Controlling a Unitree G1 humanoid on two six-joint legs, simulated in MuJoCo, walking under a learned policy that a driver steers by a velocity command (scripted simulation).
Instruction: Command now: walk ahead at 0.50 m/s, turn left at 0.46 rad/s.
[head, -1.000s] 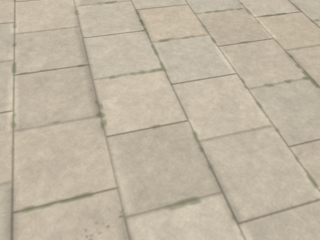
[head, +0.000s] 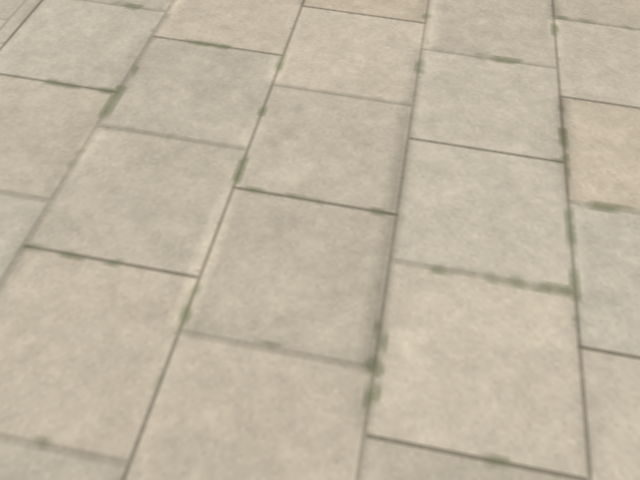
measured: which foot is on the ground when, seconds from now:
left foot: down 0.00-0.38, up 0.40-0.82, down 0.84-1.00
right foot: up 0.00-0.34, down 0.36-0.84, up 0.86-1.00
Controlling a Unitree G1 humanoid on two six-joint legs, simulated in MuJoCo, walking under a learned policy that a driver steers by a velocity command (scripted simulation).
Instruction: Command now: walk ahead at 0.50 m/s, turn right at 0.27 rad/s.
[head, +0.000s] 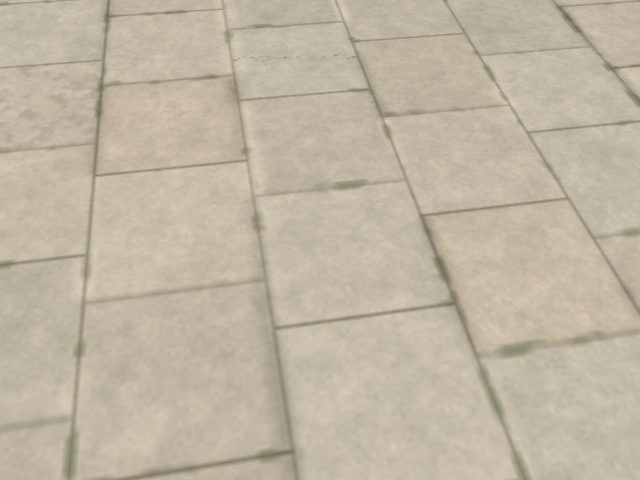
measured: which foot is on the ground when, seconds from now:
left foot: down 0.00-0.32, up 0.34-0.78, down 0.80-1.00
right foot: up 0.00-0.28, down 0.30-0.80, up 0.82-1.00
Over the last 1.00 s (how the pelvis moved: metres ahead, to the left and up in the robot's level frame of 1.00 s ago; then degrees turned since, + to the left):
0.58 -0.07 0.00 -22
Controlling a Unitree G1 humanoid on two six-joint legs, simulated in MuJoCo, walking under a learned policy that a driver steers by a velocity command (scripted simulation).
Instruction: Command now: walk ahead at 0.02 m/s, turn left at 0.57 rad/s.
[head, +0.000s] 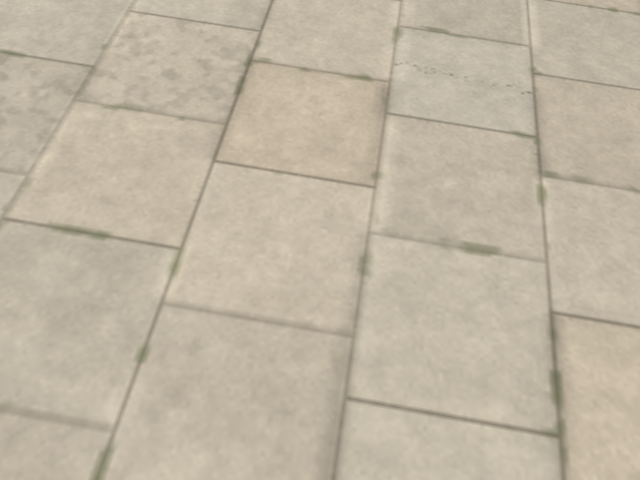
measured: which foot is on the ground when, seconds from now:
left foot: down 0.00-0.26, up 0.28-0.54, down 0.56-1.00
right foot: up 0.00-0.24, down 0.26-1.00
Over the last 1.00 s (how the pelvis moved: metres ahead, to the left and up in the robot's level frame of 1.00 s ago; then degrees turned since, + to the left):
0.27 -0.01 0.00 19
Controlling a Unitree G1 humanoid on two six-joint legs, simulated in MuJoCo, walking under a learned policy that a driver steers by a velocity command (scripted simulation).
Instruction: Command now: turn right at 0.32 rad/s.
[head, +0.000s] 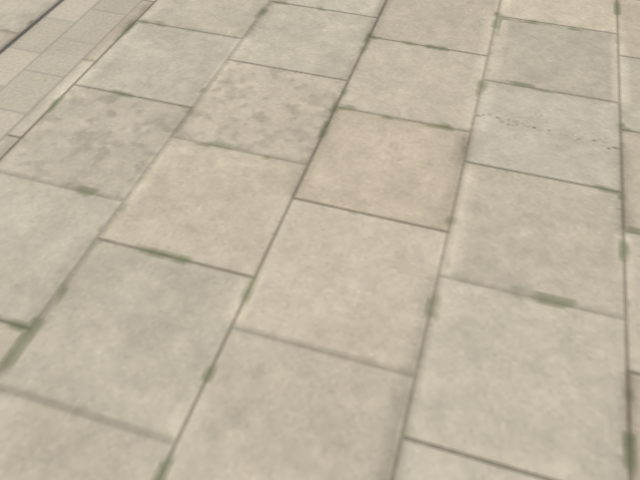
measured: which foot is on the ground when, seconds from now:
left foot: down 0.00-0.14, up 0.16-0.62, down 0.64-0.88, up 0.90-1.00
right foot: down 0.00-1.00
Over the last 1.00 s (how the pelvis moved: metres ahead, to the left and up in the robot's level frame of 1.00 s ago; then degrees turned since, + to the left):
-0.01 -0.01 -0.01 6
